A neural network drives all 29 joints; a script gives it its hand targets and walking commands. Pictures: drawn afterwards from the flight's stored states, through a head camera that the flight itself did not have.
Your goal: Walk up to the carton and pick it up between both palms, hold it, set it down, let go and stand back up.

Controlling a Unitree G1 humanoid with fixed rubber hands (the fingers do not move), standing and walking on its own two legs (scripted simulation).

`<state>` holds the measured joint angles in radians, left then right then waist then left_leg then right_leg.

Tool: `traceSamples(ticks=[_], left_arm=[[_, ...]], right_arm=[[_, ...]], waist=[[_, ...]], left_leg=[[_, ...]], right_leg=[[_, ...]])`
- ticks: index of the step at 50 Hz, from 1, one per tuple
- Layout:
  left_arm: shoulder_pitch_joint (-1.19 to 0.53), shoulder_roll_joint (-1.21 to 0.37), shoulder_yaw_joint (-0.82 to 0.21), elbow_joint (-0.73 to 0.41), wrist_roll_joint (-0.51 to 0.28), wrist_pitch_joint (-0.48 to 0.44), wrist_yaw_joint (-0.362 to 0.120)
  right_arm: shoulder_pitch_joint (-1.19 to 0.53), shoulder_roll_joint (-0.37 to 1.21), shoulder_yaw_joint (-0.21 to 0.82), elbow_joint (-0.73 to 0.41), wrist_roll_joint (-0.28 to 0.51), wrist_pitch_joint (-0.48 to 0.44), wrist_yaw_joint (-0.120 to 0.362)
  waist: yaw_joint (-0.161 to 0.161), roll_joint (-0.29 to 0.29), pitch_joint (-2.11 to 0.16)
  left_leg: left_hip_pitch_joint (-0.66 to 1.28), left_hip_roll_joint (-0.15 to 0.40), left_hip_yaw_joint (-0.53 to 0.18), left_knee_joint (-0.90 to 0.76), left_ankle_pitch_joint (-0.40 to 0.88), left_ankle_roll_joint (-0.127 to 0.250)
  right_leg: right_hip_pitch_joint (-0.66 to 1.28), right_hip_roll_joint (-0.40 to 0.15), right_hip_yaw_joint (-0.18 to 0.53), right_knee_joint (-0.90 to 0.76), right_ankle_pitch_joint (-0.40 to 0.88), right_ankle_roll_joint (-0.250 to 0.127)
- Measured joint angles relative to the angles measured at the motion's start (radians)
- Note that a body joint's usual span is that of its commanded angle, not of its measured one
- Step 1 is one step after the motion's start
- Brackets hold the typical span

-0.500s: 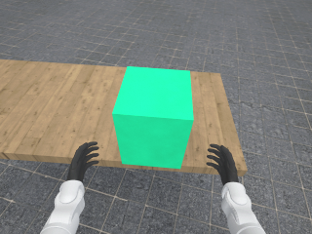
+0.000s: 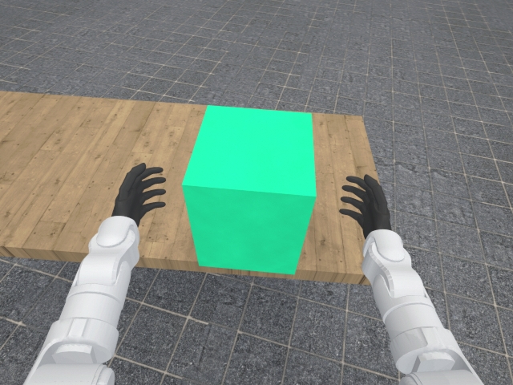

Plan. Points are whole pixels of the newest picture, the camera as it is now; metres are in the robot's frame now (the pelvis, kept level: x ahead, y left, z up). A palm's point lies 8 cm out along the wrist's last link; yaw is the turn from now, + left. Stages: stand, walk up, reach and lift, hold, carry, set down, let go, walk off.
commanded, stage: reach and lift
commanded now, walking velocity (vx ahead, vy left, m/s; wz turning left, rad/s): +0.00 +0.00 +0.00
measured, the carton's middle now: (252, 193) +0.47 +0.00 +0.00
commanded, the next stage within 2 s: none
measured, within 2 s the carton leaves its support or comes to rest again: neither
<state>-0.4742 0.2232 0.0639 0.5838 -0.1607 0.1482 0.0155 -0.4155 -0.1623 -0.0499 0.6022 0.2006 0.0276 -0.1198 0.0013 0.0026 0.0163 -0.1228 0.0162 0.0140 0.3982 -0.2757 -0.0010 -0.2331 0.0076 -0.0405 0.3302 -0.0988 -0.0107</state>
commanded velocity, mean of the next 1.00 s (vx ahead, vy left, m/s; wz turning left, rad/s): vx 0.00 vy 0.00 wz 0.00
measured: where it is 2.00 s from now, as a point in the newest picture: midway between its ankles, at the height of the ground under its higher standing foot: outside the picture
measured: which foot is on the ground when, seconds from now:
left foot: down 0.00-1.00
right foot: down 0.00-1.00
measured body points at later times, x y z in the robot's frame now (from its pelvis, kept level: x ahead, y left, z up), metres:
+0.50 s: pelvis +0.00 -0.01 +0.00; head +0.03 +0.00 +0.45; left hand +0.45 +0.18 +0.13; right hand +0.43 -0.21 +0.12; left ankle -0.04 +0.11 -0.74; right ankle +0.05 -0.12 -0.74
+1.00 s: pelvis +0.00 -0.01 +0.00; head +0.04 +0.00 +0.45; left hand +0.49 +0.17 +0.18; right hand +0.47 -0.21 +0.17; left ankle -0.04 +0.11 -0.74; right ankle +0.05 -0.12 -0.74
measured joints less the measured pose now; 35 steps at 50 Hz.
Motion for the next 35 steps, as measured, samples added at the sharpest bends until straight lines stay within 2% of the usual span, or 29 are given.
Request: traceSamples(ticks=[11, 22, 35], left_arm=[[-0.171, 0.024, 0.009, 0.068, -0.011, 0.092, 0.007], [-0.293, 0.031, 0.021, 0.148, -0.007, 0.108, 0.018], [-0.507, 0.093, -0.018, 0.378, -0.048, 0.102, 0.024]], right_arm=[[-0.168, -0.047, -0.008, 0.062, 0.032, 0.086, -0.010], [-0.286, -0.085, 0.000, 0.123, 0.061, 0.124, -0.006], [-0.476, -0.107, 0.009, 0.284, 0.072, 0.172, -0.005]], waist=[[-0.009, 0.001, 0.008], [-0.019, 0.007, -0.043], [-0.029, -0.008, -0.086]], left_leg=[[-0.033, 0.002, -0.001, -0.001, 0.008, -0.003], [-0.087, 0.007, 0.001, -0.006, 0.013, -0.007], [-0.139, 0.000, -0.008, -0.014, 0.030, -0.008]], right_leg=[[-0.027, 0.002, -0.001, -0.014, 0.015, -0.003], [-0.081, 0.007, 0.000, -0.020, 0.021, -0.005], [-0.132, 0.000, -0.007, -0.022, 0.032, -0.007]])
